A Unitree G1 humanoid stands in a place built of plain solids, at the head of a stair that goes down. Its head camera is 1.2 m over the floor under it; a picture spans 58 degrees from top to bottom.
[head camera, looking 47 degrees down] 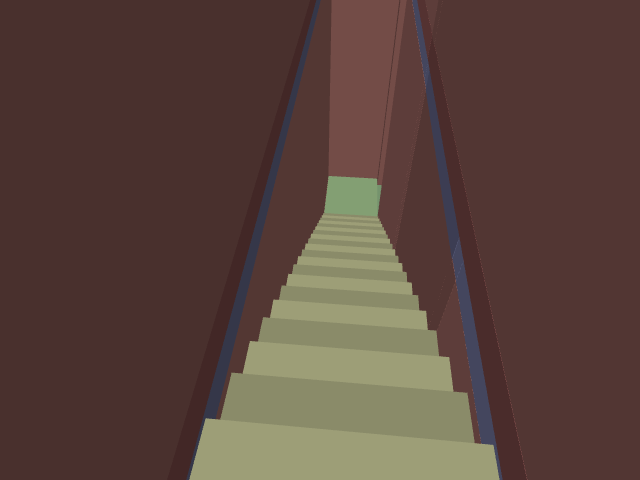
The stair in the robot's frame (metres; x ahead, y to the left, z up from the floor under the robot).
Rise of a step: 0.18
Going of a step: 0.24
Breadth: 0.89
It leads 5 degrees to the right of straight ahead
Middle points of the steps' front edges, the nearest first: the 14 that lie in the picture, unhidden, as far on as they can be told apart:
0.48 -0.08 -0.18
0.72 -0.10 -0.36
0.96 -0.13 -0.54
1.20 -0.15 -0.72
1.44 -0.17 -0.90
1.68 -0.19 -1.08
1.93 -0.21 -1.26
2.17 -0.23 -1.45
2.41 -0.26 -1.63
2.65 -0.28 -1.81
2.89 -0.30 -1.99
3.13 -0.32 -2.17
3.37 -0.34 -2.35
3.61 -0.36 -2.53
